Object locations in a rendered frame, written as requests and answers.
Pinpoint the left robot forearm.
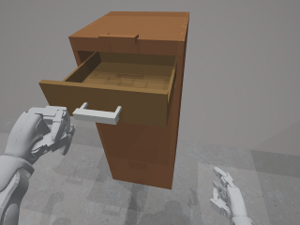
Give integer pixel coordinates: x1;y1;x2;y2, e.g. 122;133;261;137
0;155;35;225

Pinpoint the cabinet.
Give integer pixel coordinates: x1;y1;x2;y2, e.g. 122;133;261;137
68;11;190;190

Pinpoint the robot left hand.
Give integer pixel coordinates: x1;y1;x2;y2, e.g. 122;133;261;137
5;106;76;165

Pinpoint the right robot forearm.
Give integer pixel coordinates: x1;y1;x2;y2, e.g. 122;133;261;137
230;216;255;225

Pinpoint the handle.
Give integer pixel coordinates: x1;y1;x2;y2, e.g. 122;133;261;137
73;102;122;125
98;34;137;45

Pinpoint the robot right hand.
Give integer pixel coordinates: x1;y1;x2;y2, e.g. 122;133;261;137
210;166;248;221

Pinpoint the drawer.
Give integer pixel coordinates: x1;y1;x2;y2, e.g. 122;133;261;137
38;52;178;128

